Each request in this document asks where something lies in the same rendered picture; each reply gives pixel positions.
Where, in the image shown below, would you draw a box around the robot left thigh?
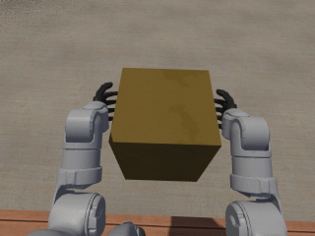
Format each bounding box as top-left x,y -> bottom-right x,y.
106,223 -> 141,236

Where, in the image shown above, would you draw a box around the left robot shin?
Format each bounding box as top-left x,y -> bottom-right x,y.
123,221 -> 136,226

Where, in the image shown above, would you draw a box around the right robot forearm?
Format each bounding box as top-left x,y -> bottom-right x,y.
221,108 -> 287,236

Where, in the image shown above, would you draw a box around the left robot forearm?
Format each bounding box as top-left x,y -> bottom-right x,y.
47,101 -> 109,228

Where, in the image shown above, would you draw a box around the carton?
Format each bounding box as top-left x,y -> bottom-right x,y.
108,68 -> 222,182

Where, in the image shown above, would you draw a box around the robot right upper arm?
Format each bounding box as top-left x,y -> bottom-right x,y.
225,201 -> 287,236

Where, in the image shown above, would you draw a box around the robot left upper arm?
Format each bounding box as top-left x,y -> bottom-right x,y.
25,192 -> 106,236

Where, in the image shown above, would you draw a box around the robot right hand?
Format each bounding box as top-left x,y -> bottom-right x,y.
214,89 -> 237,129

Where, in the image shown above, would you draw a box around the robot left hand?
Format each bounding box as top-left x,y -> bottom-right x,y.
93,82 -> 118,121

